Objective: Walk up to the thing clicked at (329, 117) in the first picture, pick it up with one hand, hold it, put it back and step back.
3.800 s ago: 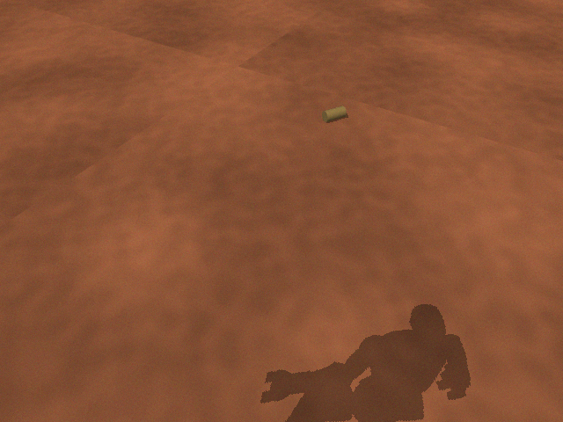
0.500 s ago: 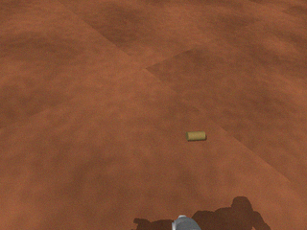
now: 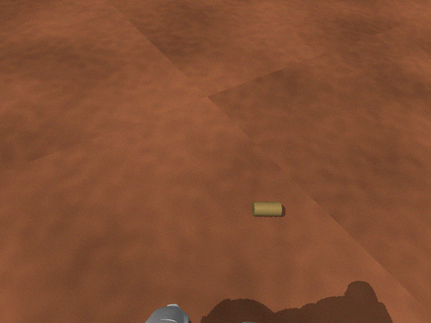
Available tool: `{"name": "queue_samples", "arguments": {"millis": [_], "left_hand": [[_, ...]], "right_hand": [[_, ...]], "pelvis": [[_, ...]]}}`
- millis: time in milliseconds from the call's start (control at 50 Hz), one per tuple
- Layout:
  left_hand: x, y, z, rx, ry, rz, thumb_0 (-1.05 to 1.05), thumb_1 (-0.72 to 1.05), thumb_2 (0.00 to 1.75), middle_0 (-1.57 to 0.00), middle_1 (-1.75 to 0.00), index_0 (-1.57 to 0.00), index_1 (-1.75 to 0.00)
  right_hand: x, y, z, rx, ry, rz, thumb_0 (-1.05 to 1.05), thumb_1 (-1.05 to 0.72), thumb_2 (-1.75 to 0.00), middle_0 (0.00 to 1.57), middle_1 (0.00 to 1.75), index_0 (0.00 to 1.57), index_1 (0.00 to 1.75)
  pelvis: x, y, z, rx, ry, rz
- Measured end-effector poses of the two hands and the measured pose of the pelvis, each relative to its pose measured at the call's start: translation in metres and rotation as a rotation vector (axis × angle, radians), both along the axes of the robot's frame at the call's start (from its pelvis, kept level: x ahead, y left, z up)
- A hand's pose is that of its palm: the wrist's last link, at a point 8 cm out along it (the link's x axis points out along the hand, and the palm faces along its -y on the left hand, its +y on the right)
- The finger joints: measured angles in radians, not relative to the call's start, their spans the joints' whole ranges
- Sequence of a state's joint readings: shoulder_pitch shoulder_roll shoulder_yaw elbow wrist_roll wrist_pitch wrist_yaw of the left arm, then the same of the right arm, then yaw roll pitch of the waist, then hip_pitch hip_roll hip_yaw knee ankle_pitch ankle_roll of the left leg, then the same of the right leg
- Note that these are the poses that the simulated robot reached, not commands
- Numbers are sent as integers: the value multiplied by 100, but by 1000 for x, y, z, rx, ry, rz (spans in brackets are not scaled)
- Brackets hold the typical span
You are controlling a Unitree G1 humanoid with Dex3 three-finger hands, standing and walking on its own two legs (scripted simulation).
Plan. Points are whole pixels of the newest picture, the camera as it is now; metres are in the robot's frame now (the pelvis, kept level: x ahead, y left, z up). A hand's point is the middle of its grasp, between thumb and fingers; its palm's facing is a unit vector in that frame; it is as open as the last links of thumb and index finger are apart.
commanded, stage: walk up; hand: left
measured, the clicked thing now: (266, 208) +0.74 -0.27 -0.71
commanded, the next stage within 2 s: none
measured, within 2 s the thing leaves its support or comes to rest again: neither
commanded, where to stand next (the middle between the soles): +0.39 -0.52 m, yaw +4 degrees
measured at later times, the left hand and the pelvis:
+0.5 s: hand out of the picture +0.13 +0.08 -0.12, palm faces +0.01 -0.92 -0.38, open 7.4 cm; pelvis +0.09 -0.22 +0.01, yaw -1 degrees
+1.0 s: hand (264, 246) +0.31 -0.10 -0.13, palm faces -0.07 -0.93 -0.37, open 7.4 cm; pelvis +0.20 -0.40 -0.01, yaw -1 degrees
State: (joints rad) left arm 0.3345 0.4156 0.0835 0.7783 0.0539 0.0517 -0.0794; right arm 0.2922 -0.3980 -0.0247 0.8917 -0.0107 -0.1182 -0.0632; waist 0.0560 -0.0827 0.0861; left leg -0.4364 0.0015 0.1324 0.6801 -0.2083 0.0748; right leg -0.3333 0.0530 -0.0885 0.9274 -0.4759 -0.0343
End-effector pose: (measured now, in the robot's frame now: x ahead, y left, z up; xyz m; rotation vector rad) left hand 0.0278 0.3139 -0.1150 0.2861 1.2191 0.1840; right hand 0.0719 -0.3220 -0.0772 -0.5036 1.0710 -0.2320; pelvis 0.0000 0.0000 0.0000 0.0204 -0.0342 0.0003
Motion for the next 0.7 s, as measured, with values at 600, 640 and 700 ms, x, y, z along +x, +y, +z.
{"name": "queue_samples", "arguments": {"millis": [600,640,700], "left_hand": [[95,-230,22,37,50,40,1,90,90,-21,-30,-20,-30],[104,-242,11,17,64,40,1,90,90,-21,-30,-20,-30],[129,-265,-4,-6,66,15,1,90,90,-21,-30,-20,-30]], "right_hand": [[111,-252,7,1,90,-17,0,-91,-90,21,30,21,30],[124,-256,6,0,74,-3,0,-91,-90,21,30,21,30],[134,-271,2,-23,48,-15,0,-90,-90,21,30,21,30]], "pelvis": [[121,-243,15,-25,15,-9],[133,-252,10,-25,16,-2],[145,-265,1,-1,6,7]]}}
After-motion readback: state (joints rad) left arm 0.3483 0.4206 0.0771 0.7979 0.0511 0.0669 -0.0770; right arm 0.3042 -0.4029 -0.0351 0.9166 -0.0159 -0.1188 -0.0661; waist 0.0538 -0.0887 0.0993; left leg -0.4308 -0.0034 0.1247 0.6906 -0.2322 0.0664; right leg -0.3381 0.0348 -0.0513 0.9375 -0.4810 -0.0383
